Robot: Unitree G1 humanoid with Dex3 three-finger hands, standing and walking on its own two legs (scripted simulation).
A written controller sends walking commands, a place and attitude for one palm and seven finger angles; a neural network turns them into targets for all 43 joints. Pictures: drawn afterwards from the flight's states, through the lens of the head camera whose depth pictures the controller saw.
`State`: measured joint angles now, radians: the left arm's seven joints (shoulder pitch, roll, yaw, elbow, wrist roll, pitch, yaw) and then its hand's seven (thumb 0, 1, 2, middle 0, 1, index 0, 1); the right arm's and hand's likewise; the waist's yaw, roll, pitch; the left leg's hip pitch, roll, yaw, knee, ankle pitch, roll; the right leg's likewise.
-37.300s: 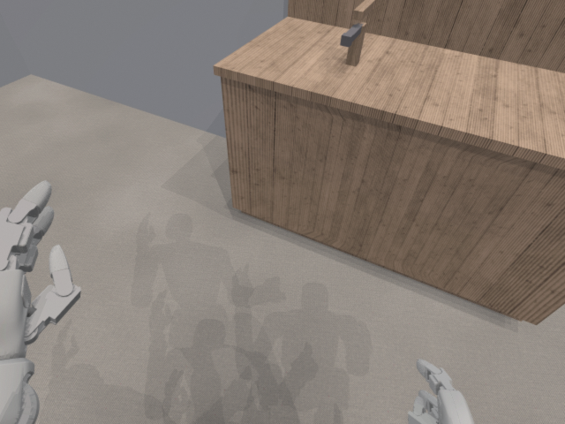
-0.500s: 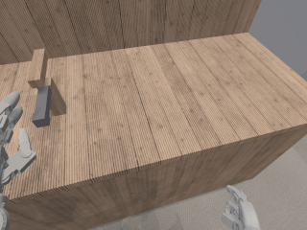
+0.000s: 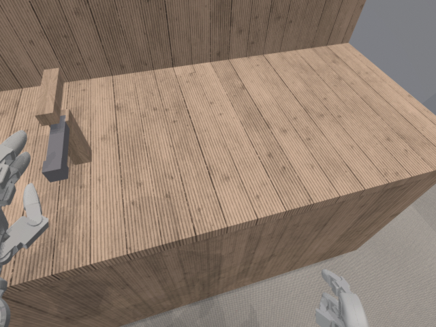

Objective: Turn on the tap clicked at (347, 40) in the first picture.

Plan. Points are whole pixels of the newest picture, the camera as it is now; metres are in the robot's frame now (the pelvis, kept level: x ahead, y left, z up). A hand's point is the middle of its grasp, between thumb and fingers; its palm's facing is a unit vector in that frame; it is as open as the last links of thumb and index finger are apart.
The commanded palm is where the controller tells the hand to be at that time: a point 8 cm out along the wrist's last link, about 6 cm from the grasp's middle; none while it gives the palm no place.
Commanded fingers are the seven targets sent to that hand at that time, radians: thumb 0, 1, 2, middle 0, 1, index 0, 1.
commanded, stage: shuffle to correct the standing spot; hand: left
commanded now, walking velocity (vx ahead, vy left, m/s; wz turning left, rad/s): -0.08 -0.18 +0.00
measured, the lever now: (55, 170) +0.33 +0.30 +0.11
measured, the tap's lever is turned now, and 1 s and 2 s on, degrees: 0 0 0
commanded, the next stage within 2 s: come to a stop and stand still in 0.40 s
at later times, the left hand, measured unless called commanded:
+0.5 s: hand (48, 218) +0.22 +0.24 +0.16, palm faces +0.33 -0.85 -0.40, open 7.5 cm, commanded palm +0.16 +0.28 +0.18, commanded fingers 0.00 0.90 0.90 -0.20 -0.30 -0.20 -0.30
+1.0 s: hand out of the picture +0.20 +0.30 +0.17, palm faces +0.40 -0.85 -0.34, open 7.5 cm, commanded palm +0.15 +0.33 +0.18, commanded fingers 0.00 0.90 0.90 -0.20 -0.30 -0.20 -0.30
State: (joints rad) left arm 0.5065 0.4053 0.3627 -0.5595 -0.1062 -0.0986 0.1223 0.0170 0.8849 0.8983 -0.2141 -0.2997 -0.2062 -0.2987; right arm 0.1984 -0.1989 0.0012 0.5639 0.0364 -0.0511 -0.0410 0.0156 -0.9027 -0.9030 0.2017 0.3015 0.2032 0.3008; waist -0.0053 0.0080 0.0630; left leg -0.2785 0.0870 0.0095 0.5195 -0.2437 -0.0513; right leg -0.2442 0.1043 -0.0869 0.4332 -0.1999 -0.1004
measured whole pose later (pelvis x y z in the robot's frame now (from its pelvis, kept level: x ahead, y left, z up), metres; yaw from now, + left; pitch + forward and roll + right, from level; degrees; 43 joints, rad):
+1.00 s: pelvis -0.02 +0.05 +0.00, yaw -2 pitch -2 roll -1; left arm 0.39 0.38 0.38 -0.46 -0.05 -0.20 0.12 0.02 0.88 0.90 -0.22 -0.30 -0.21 -0.30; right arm 0.25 -0.19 0.02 0.61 0.01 -0.16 -0.04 0.02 -0.90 -0.90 0.20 0.30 0.20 0.30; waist 0.03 -0.04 0.06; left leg -0.26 0.00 0.02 0.52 -0.22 0.03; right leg -0.24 0.05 -0.03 0.45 -0.19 -0.03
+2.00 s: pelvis +0.00 +0.06 +0.01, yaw -1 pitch -1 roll -1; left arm 0.43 0.34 0.33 -0.43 -0.05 -0.18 0.11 0.02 0.89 0.90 -0.21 -0.30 -0.20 -0.30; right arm 0.20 -0.20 0.01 0.59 0.02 -0.11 -0.04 0.02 -0.90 -0.90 0.20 0.30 0.20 0.30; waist 0.02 -0.01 0.04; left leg -0.21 -0.02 0.01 0.45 -0.22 0.04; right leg -0.18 0.03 -0.04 0.37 -0.17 -0.02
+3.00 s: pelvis +0.00 -0.01 +0.00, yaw -2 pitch +0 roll -1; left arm 0.48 0.38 0.36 -0.53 -0.10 -0.12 0.10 0.02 0.88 0.90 -0.21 -0.30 -0.21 -0.30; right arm 0.21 -0.21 -0.02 0.58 0.03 -0.07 -0.05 0.02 -0.90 -0.90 0.20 0.30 0.20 0.30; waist -0.01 -0.01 0.04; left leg -0.28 0.07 -0.02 0.54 -0.27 -0.02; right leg -0.25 0.13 -0.07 0.44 -0.20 -0.11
